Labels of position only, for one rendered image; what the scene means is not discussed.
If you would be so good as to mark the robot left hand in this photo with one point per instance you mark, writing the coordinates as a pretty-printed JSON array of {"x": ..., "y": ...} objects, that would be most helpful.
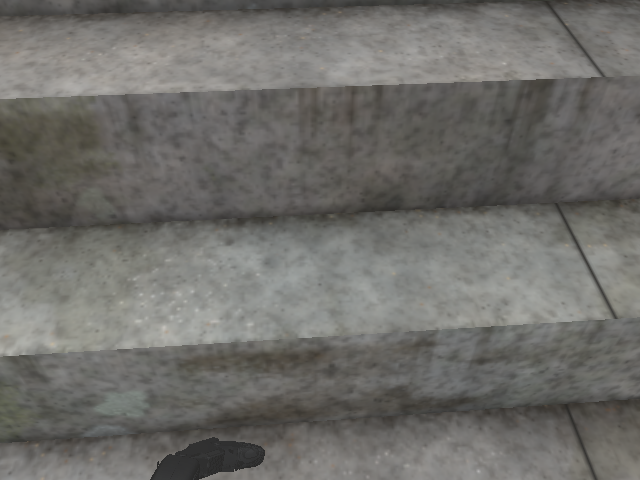
[{"x": 208, "y": 457}]

